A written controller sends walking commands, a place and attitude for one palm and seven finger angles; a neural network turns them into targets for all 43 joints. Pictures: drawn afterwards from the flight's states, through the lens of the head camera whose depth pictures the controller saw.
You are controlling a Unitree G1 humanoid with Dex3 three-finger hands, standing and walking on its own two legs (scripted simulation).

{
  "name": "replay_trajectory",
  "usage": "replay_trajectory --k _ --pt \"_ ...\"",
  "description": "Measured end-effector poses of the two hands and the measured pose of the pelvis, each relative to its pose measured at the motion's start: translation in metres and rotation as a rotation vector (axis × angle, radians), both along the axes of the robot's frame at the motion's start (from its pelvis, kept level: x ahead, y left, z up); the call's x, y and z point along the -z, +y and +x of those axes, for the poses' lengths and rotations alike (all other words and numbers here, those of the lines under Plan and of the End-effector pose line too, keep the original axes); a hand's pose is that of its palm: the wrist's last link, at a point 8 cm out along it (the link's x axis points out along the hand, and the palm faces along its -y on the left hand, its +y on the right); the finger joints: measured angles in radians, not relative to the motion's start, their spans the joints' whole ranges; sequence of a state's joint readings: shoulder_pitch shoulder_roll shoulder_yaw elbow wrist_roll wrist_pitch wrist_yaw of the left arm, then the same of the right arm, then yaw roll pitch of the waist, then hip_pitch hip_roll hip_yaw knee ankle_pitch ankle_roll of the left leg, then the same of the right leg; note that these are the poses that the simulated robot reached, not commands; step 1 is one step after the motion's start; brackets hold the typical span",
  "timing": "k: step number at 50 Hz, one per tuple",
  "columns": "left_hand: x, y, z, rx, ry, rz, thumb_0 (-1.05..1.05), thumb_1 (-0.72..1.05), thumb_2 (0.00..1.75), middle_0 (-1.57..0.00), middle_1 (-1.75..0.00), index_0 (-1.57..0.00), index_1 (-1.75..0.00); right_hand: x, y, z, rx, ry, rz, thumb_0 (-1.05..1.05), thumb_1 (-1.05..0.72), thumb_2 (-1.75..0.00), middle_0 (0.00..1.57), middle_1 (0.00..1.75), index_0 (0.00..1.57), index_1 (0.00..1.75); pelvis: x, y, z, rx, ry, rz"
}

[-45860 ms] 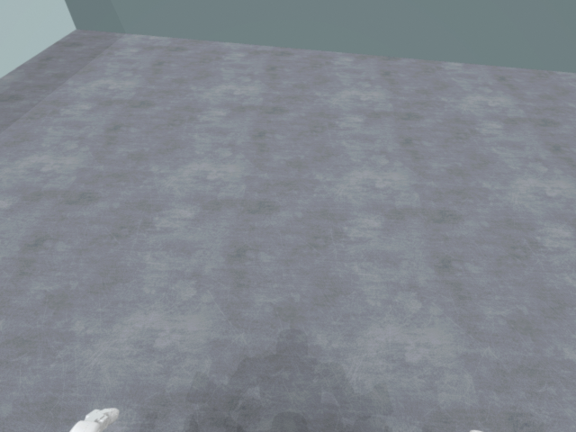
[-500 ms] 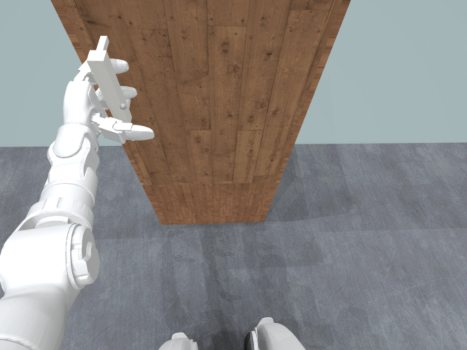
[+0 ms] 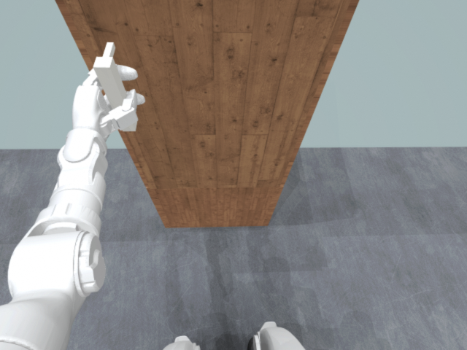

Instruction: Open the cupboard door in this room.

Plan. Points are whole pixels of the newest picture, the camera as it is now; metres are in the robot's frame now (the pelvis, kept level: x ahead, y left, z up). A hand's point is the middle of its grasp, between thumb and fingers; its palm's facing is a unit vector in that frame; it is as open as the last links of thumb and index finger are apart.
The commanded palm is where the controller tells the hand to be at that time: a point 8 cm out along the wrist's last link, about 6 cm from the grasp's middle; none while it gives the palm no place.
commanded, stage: close the thumb around the handle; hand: left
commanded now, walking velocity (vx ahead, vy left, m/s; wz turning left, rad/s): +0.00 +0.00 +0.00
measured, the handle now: (120, 89) +0.55 +0.16 +0.10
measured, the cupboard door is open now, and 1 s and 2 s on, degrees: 0 31 40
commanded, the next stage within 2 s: pull the door open along its arc in 0.04 s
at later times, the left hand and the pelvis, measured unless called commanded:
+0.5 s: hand (131, 131) +0.45 +0.14 +0.10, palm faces -0.06 -1.00 +0.01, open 5.9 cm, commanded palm +0.40 +0.19 +0.10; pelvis +0.01 +0.00 +0.01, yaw -1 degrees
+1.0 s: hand (174, 204) +0.32 +0.06 +0.10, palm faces +0.37 -0.93 +0.02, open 6.1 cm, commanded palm +0.26 +0.11 +0.10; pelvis +0.00 -0.02 +0.02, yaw +2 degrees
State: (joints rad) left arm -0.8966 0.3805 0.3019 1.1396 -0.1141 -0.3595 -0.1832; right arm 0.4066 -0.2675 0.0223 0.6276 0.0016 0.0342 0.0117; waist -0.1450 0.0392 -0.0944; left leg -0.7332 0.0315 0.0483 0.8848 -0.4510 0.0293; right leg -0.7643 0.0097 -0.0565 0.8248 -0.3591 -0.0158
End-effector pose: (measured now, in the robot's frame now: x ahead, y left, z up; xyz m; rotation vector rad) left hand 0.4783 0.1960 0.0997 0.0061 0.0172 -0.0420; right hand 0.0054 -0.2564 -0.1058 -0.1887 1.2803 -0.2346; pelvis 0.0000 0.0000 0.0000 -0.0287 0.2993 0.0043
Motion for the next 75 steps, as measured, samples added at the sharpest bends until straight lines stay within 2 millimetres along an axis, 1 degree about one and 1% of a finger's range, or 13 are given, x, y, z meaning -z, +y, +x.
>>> replay_trajectory --k 14,18,22,26,31,35,39,45,52,59,65,70,75 --pt "0.000 0.000 -0.002 0.001 -0.001 -0.003 0.01 0.73 0.80 -0.36 -1.35 -0.36 -1.35 -0.002 -0.006 0.004 0.004 -0.010 -0.008 0.00 -0.90 -0.89 0.20 0.30 0.21 0.30 -0.001 -0.004 0.001 0.004 -0.003 0.004" --pt "0.000 -0.001 -0.010 0.003 -0.006 -0.003 0.01 0.73 0.78 -0.36 -1.35 -0.36 -1.35 -0.003 -0.006 0.007 0.013 -0.025 0.000 0.00 -0.90 -0.90 0.20 0.30 0.21 0.30 -0.003 -0.004 0.004 0.013 -0.008 0.006" --pt "0.001 -0.002 -0.026 0.011 -0.014 -0.010 0.01 0.72 0.75 -0.36 -1.35 -0.36 -1.35 -0.005 -0.005 0.018 0.017 -0.060 0.015 0.00 -0.90 -0.90 0.20 0.30 0.21 0.30 -0.007 -0.004 0.007 0.021 -0.025 0.009" --pt "0.002 -0.005 -0.052 0.026 -0.027 -0.014 0.00 0.70 0.73 -0.35 -1.35 -0.36 -1.35 -0.010 -0.003 0.038 0.009 -0.127 0.033 0.00 -0.90 -0.90 0.20 0.30 0.20 0.30 -0.011 -0.005 0.011 0.026 -0.049 0.012" --pt "0.003 -0.015 -0.093 0.039 -0.045 -0.034 0.01 0.68 0.71 -0.36 -1.35 -0.36 -1.35 -0.018 0.001 0.075 -0.031 -0.244 0.052 0.00 -0.90 -0.90 0.20 0.30 0.20 0.30 -0.015 -0.005 0.012 0.024 -0.089 0.014" --pt "0.004 -0.030 -0.125 -0.096 -0.050 -0.103 0.02 0.65 0.71 -0.36 -1.35 -0.37 -1.35 -0.025 0.009 0.110 -0.094 -0.343 0.070 0.01 -0.90 -0.90 0.20 0.30 0.20 0.30 -0.017 -0.005 0.009 0.013 -0.119 0.016" --pt "0.004 -0.046 -0.149 -0.222 -0.045 -0.113 0.02 0.65 0.73 -0.35 -1.35 -0.37 -1.34 -0.033 0.019 0.141 -0.170 -0.422 0.088 0.01 -0.90 -0.90 0.20 0.30 0.20 0.30 -0.017 -0.008 0.003 0.000 -0.139 0.023" --pt "0.000 -0.070 -0.177 -0.379 -0.025 -0.069 0.01 0.66 0.75 -0.35 -1.35 -0.36 -1.33 -0.040 0.033 0.168 -0.248 -0.491 0.115 0.00 -0.90 -0.90 0.20 0.30 0.20 0.30 -0.016 -0.015 -0.002 -0.019 -0.165 0.029" --pt "-0.003 -0.095 -0.209 -0.417 -0.003 -0.017 0.01 0.68 0.75 -0.32 -1.35 -0.35 -1.34 -0.039 0.035 0.170 -0.255 -0.490 0.136 0.01 -0.90 -0.90 0.20 0.30 0.21 0.30 -0.017 -0.023 -0.002 -0.032 -0.201 0.035" --pt "-0.005 -0.114 -0.234 -0.365 0.002 0.003 0.01 0.67 0.72 -0.33 -1.33 -0.35 -1.34 -0.037 0.021 0.162 -0.238 -0.476 0.135 0.01 -0.90 -0.90 0.20 0.30 0.21 0.30 -0.018 -0.033 -0.001 -0.039 -0.234 0.039" --pt "-0.007 -0.131 -0.254 -0.283 0.016 0.016 0.02 0.66 0.70 -0.33 -1.33 -0.36 -1.35 -0.041 0.009 0.164 -0.220 -0.507 0.139 0.01 -0.90 -0.90 0.20 0.30 0.20 0.30 -0.019 -0.042 0.001 -0.039 -0.252 0.041" --pt "-0.006 -0.134 -0.254 -0.312 0.014 0.018 0.02 0.64 0.73 -0.35 -1.33 -0.37 -1.35 -0.041 0.004 0.171 -0.245 -0.519 0.121 0.01 -0.90 -0.90 0.20 0.30 0.20 0.30 -0.019 -0.047 -0.002 -0.053 -0.264 0.041" --pt "-0.006 -0.125 -0.249 -0.393 0.017 0.005 0.01 0.57 0.74 -0.37 -1.33 -0.38 -1.34 -0.042 0.005 0.179 -0.276 -0.516 0.118 0.01 -0.90 -0.90 0.20 0.30 0.20 0.30 -0.019 -0.050 -0.005 -0.061 -0.254 0.047"
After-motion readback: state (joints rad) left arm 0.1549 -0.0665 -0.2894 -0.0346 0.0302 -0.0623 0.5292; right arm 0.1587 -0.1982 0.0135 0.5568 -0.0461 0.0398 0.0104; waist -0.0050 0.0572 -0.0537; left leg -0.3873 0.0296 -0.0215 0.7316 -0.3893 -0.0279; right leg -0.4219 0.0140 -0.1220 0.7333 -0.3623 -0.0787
